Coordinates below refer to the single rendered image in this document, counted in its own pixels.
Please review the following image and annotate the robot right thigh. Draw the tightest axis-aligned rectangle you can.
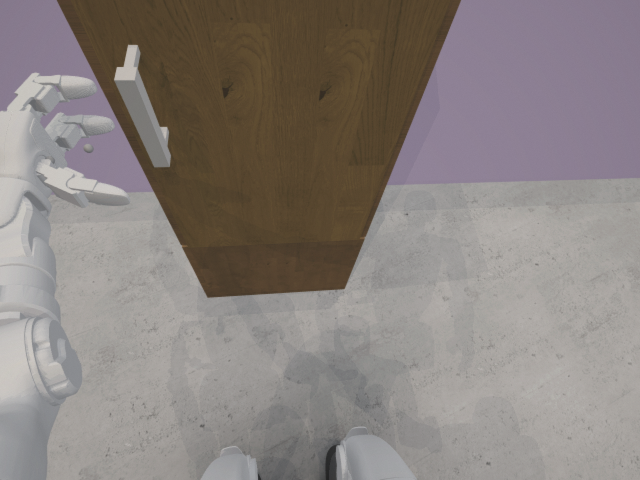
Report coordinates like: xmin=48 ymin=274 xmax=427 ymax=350
xmin=336 ymin=435 xmax=417 ymax=480

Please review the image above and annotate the robot left thigh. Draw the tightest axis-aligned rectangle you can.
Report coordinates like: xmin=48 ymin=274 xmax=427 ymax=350
xmin=201 ymin=454 xmax=258 ymax=480

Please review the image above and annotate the left robot hand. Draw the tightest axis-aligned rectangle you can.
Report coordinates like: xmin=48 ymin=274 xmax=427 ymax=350
xmin=0 ymin=73 xmax=130 ymax=208

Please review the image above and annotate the cupboard door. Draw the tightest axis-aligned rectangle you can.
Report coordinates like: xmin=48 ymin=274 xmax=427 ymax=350
xmin=70 ymin=0 xmax=450 ymax=248

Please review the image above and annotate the left robot upper arm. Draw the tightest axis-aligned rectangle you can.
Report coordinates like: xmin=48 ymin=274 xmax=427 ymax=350
xmin=0 ymin=316 xmax=82 ymax=480

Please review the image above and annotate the handle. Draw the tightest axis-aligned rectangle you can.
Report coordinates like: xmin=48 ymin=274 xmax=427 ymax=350
xmin=114 ymin=45 xmax=171 ymax=167

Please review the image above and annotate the left robot forearm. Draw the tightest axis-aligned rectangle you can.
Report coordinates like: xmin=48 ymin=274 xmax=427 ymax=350
xmin=0 ymin=177 xmax=61 ymax=326

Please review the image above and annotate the robot thigh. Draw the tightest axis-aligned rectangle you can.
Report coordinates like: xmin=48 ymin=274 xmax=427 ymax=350
xmin=201 ymin=454 xmax=258 ymax=480
xmin=336 ymin=435 xmax=417 ymax=480

